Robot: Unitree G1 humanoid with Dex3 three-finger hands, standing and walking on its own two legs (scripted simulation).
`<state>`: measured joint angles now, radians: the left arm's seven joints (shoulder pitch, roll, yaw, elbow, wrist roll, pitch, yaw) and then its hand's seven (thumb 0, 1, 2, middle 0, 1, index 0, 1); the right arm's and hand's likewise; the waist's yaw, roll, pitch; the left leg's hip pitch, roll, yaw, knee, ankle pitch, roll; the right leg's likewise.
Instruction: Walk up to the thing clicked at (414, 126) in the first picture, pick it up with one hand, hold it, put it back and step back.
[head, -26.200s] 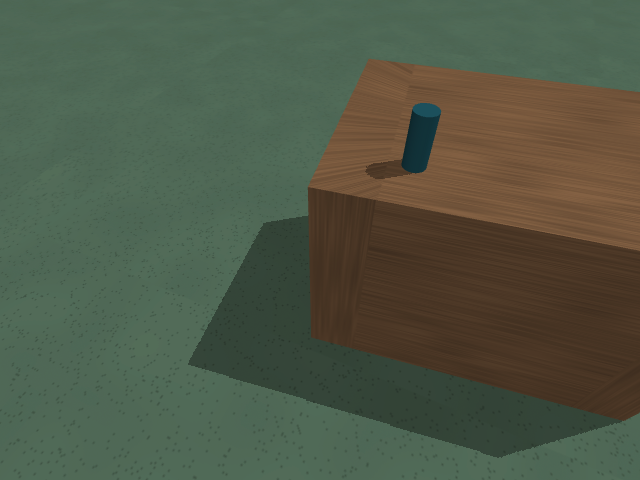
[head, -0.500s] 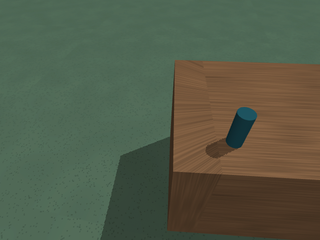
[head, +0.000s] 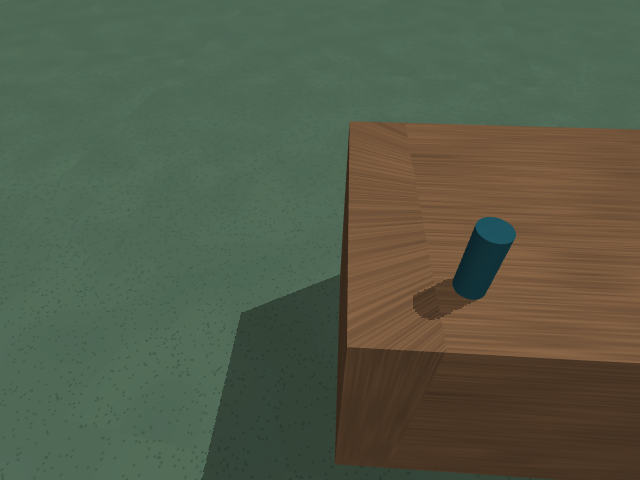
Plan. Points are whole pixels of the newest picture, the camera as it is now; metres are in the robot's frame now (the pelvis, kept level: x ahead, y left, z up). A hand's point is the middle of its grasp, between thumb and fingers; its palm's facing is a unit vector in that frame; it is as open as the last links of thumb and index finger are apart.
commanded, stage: home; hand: right
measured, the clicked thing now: (481, 260) +0.46 -0.26 -0.01
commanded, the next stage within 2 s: stand in 0.04 s
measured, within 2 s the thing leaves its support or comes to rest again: neither
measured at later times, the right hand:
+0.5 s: hand out of the picture +0.07 -0.25 -0.16, palm faces -0.05 +0.94 -0.35, open 11.3 cm
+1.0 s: hand out of the picture +0.07 -0.25 -0.16, palm faces -0.05 +0.94 -0.34, open 7.4 cm
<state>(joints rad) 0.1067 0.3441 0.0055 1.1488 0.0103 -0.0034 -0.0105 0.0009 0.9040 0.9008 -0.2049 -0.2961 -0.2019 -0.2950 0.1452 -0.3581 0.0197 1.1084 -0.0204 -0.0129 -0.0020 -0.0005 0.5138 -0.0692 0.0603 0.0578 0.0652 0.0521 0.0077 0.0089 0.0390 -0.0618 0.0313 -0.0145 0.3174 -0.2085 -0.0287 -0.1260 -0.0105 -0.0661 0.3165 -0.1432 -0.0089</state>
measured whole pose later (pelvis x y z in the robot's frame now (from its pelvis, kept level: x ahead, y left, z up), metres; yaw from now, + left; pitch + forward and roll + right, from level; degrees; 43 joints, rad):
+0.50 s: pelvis +0.00 +0.00 +0.00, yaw +0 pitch -2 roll +0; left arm 0.12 0.34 0.00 1.14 0.01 -0.01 -0.01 0.00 0.91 0.90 -0.20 -0.30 -0.20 -0.30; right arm 0.14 -0.36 0.01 1.11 -0.02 -0.01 0.00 0.00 -0.26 -0.71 0.19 0.28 0.20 0.27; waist 0.01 0.01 0.04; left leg -0.07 0.03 -0.01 0.32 -0.21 -0.03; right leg -0.13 -0.01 -0.06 0.31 -0.14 -0.01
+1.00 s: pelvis +0.01 +0.00 +0.00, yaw +0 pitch -2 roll +0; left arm 0.11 0.34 0.00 1.14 0.01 -0.01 -0.01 0.00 0.91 0.90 -0.20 -0.30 -0.20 -0.30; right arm 0.14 -0.36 0.01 1.12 -0.02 -0.01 0.00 0.01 -0.90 -0.90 0.20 0.30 0.21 0.30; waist 0.01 0.01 0.05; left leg -0.06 0.02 -0.01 0.31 -0.22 -0.02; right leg -0.13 -0.02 -0.06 0.32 -0.16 0.00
